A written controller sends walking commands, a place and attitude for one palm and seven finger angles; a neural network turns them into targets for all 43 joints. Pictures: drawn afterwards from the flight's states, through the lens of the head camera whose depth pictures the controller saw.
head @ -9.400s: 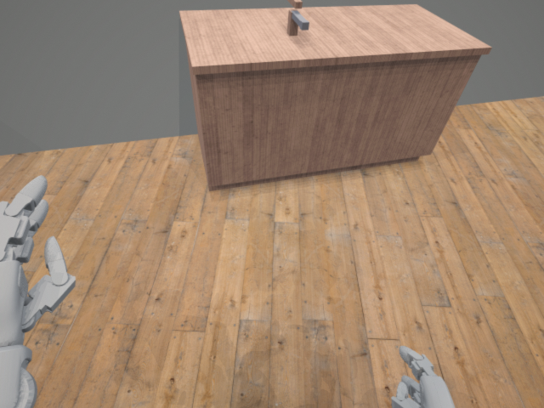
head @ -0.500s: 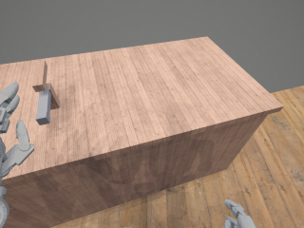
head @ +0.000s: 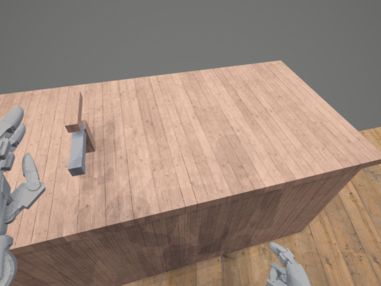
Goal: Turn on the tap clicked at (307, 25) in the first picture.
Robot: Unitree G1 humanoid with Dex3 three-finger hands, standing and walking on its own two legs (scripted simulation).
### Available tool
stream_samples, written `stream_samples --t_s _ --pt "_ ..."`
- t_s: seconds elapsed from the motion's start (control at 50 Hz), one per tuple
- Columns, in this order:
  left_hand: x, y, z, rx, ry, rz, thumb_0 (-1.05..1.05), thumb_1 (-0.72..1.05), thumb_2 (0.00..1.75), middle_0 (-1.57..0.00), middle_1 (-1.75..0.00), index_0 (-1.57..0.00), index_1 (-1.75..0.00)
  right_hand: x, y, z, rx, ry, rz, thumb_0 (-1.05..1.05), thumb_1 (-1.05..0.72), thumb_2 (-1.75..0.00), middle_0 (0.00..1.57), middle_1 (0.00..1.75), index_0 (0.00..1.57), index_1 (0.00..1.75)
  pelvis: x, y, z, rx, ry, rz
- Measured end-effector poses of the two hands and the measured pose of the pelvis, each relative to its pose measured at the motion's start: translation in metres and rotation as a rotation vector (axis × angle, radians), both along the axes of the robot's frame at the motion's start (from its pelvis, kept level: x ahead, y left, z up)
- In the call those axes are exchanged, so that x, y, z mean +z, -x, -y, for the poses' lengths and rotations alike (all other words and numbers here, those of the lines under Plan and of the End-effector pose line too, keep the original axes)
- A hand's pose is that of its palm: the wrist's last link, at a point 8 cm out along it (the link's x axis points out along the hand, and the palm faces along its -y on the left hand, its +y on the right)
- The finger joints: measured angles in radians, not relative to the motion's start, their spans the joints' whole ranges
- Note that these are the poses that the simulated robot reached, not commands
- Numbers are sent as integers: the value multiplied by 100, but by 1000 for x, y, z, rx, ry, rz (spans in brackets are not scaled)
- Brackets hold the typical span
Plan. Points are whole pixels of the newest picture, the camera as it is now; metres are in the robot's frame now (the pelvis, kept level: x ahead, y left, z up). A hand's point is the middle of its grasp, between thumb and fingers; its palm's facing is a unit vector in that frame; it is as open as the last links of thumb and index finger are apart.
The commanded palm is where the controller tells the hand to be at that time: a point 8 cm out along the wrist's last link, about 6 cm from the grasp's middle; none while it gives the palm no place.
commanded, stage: come to a stop and stand still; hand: left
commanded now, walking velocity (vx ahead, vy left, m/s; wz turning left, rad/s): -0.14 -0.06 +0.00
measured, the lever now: (76, 167) +0.35 +0.29 +0.04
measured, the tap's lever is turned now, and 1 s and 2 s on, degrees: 0 0 0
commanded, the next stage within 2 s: look again from close up in 1.14 s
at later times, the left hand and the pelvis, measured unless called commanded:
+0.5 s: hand (10, 148) +0.24 +0.28 +0.23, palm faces +0.46 -0.77 -0.45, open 7.4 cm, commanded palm +0.15 +0.29 +0.19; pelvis +0.00 +0.01 +0.01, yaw +1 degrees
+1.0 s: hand out of the picture +0.19 +0.30 +0.18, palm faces +0.39 -0.85 -0.35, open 7.4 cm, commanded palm +0.13 +0.33 +0.19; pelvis -0.02 +0.04 +0.01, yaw +2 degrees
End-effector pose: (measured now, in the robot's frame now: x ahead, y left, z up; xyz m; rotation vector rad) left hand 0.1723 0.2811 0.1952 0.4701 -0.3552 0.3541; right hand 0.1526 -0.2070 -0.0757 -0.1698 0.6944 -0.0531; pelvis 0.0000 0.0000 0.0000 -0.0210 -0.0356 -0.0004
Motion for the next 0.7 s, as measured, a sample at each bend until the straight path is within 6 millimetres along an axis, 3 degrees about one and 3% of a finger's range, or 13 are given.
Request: stream_samples --t_s 0.22,0.4,0.48,0.54,0.6,0.7 --pt "-8 -27 -15 4 61 -80 1 89 90 -21 -30 -21 -31 23 -27 -2 -19 56 14 1 -90 -90 20 30 21 30 13 -11 -11 -23 -9 -18" --pt "-5 -20 -10 -30 57 -97 1 89 90 -21 -30 -21 -31 40 -36 8 -46 92 59 1 -90 -90 20 30 21 30 16 -9 -12 -26 -2 -34" --pt "35 -28 -31 -5 -134 62 2 88 90 -21 -30 -22 -31 32 -28 3 36 111 37 1 -91 -90 20 30 20 30 11 0 -7 18 -1 -41" --pt "51 -31 -47 41 -140 144 1 88 90 -21 -30 -22 -31 25 -19 2 81 93 3 1 -90 -90 20 30 21 30 10 3 -6 2 0 -58" --pt "38 -26 -42 8 -84 116 1 89 90 -20 -30 -21 -31 22 -6 5 74 68 -2 1 -90 -90 20 30 21 30 10 2 -11 -4 1 -65" --pt "-9 -8 -29 -64 14 -48 1 89 90 -20 -30 -21 -31 15 16 11 48 91 -61 1 -90 -90 20 30 21 30 9 2 -19 6 -3 -58"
